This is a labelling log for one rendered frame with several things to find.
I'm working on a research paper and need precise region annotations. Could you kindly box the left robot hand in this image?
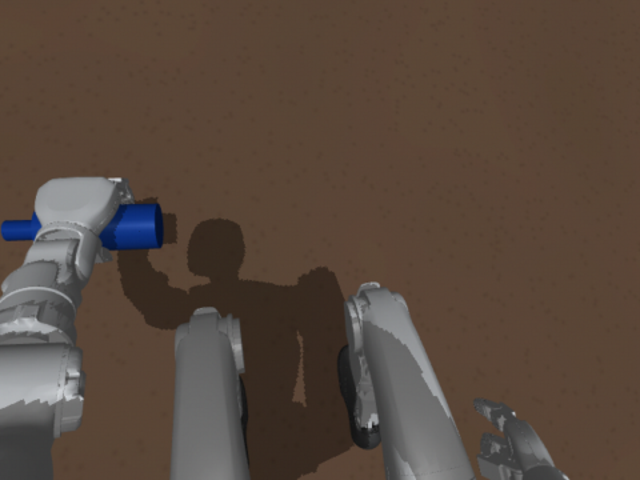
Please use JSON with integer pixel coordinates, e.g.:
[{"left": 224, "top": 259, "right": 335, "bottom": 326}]
[{"left": 35, "top": 177, "right": 135, "bottom": 263}]

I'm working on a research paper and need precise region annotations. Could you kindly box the right robot foot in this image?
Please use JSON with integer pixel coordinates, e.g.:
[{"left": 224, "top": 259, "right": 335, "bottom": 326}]
[{"left": 337, "top": 344, "right": 381, "bottom": 450}]

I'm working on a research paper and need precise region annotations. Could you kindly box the left robot arm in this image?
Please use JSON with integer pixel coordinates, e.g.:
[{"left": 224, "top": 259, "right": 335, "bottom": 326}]
[{"left": 0, "top": 222, "right": 99, "bottom": 480}]

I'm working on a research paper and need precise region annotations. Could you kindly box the right robot hand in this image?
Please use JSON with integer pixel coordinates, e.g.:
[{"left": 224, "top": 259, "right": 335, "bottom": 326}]
[{"left": 473, "top": 398, "right": 555, "bottom": 480}]

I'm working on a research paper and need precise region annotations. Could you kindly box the bottle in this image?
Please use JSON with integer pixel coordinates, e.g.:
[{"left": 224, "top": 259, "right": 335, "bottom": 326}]
[{"left": 1, "top": 204, "right": 163, "bottom": 251}]

